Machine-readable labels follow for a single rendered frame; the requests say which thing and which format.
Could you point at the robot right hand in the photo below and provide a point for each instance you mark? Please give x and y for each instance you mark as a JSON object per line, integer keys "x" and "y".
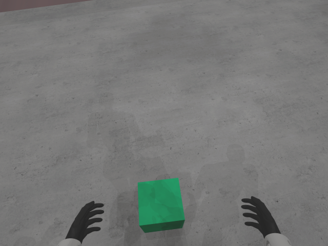
{"x": 266, "y": 223}

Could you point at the robot right forearm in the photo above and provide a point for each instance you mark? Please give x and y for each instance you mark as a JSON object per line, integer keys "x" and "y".
{"x": 276, "y": 239}

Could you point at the carton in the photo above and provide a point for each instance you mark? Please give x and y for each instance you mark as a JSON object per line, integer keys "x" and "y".
{"x": 160, "y": 205}

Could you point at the robot left hand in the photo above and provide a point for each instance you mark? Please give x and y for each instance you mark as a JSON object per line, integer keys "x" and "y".
{"x": 78, "y": 229}

